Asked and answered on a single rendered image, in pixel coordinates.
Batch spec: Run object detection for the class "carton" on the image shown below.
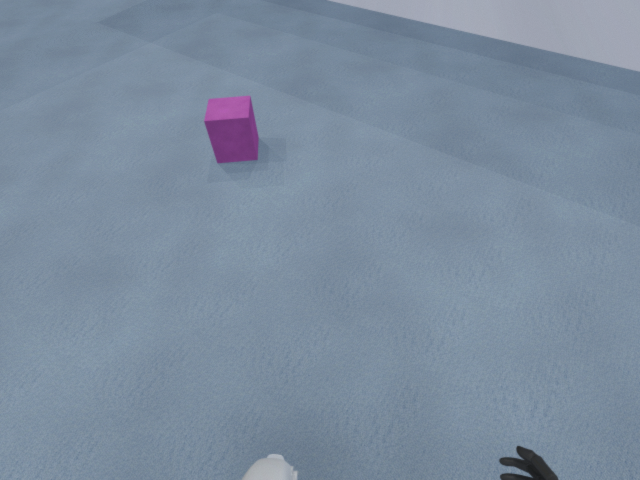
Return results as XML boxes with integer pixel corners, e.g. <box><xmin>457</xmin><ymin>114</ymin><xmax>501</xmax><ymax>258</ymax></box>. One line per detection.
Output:
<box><xmin>204</xmin><ymin>96</ymin><xmax>259</xmax><ymax>163</ymax></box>

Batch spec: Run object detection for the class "right robot hand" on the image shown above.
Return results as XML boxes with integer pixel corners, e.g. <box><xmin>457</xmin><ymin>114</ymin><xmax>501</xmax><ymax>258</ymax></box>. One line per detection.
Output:
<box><xmin>499</xmin><ymin>446</ymin><xmax>558</xmax><ymax>480</ymax></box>

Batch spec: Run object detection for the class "left robot thigh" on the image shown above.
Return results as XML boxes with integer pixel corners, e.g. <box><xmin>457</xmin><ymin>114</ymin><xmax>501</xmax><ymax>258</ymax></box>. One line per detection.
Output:
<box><xmin>242</xmin><ymin>458</ymin><xmax>298</xmax><ymax>480</ymax></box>

